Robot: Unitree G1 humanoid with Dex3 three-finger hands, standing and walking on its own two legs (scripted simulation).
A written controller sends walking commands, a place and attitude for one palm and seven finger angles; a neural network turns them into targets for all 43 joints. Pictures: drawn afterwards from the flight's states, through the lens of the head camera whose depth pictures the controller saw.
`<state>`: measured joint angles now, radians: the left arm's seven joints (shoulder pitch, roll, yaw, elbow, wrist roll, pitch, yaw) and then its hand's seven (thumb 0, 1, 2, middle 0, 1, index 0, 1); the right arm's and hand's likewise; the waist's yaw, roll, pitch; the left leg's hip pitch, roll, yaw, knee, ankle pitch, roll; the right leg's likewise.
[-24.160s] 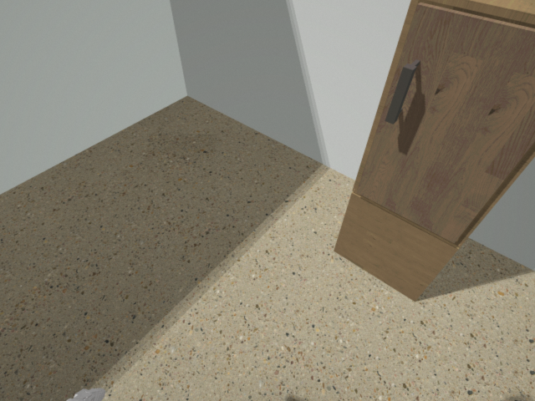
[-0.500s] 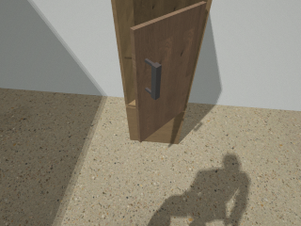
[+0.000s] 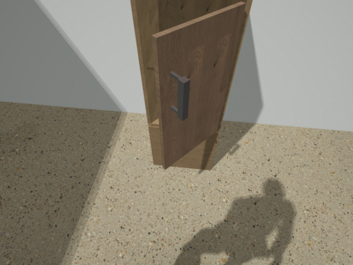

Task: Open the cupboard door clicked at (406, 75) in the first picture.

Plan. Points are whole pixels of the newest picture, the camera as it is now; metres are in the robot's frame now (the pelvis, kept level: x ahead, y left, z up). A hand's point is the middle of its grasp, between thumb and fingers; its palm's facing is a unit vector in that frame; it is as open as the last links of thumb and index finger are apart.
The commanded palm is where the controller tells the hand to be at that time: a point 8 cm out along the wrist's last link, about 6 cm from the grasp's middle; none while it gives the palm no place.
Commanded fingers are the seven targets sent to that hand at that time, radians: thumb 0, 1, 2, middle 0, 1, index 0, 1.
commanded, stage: walk to a spot facing it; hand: left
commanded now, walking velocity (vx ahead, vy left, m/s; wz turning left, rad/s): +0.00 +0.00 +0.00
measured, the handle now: (178, 96) +0.55 +0.03 +0.06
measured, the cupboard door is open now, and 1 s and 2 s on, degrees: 48 48 48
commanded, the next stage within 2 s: none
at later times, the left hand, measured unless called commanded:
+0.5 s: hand out of the picture +0.06 +0.19 -0.18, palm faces -0.10 -0.96 -0.25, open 7.4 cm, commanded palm none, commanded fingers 0.00 0.90 0.90 -0.20 -0.30 -0.20 -0.30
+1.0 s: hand out of the picture +0.13 +0.16 -0.18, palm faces -0.35 -0.91 -0.23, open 7.4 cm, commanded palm none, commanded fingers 0.00 0.90 0.90 -0.20 -0.30 -0.20 -0.30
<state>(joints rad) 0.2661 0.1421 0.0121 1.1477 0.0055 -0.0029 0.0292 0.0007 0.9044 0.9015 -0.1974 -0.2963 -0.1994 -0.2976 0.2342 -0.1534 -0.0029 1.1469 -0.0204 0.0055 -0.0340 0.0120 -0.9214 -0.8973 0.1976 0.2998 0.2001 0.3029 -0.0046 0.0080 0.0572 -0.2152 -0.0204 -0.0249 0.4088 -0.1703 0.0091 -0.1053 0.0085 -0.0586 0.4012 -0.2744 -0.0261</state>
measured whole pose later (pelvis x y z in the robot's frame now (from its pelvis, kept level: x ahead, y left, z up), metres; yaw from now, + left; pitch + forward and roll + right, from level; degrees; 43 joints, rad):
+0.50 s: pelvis -0.01 -0.01 -0.01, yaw -11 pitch +0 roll +1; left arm 0.21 0.20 0.09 1.02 0.02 0.06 -0.01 0.00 0.91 0.90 -0.20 -0.30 -0.20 -0.30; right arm 0.20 -0.19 -0.06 1.02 -0.04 0.02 -0.05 0.01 -0.91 -0.90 0.20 0.30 0.20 0.30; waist 0.02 0.01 0.10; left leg -0.28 0.06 0.14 0.54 -0.26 0.00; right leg -0.32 0.03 0.00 0.77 -0.46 -0.02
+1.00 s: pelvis +0.00 -0.01 -0.01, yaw -26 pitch +2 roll +0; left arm 0.25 0.22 0.08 0.94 0.02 0.06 0.00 0.00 0.90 0.90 -0.20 -0.30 -0.20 -0.30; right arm 0.10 -0.20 -0.05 0.88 -0.01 0.00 -0.04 0.01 -0.91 -0.90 0.20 0.30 0.20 0.30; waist 0.03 -0.01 0.06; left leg -0.29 0.03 -0.03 0.53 -0.28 0.00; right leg -0.34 0.13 0.17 0.63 -0.36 -0.02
